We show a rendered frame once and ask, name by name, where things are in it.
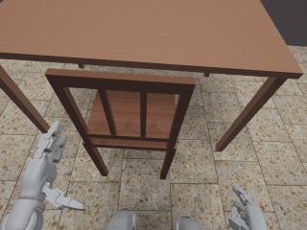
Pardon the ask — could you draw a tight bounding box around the chair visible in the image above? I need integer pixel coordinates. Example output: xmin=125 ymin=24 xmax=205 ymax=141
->
xmin=44 ymin=68 xmax=196 ymax=180

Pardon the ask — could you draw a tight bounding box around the table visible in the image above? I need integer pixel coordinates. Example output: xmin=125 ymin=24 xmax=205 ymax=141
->
xmin=0 ymin=0 xmax=304 ymax=152

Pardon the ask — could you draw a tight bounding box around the left robot hand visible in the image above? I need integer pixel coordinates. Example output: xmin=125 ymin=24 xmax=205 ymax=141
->
xmin=19 ymin=121 xmax=86 ymax=211

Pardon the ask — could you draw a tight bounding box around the robot right shin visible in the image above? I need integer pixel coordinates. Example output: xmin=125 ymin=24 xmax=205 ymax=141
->
xmin=181 ymin=215 xmax=190 ymax=219

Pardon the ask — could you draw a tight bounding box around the left robot thigh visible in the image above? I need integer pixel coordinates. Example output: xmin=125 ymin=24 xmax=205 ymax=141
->
xmin=106 ymin=210 xmax=136 ymax=230

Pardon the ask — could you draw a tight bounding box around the robot left forearm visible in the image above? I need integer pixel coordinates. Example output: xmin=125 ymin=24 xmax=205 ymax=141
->
xmin=0 ymin=197 xmax=46 ymax=230

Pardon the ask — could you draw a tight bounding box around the right robot hand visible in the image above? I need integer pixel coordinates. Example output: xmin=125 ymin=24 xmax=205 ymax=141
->
xmin=228 ymin=184 xmax=269 ymax=230

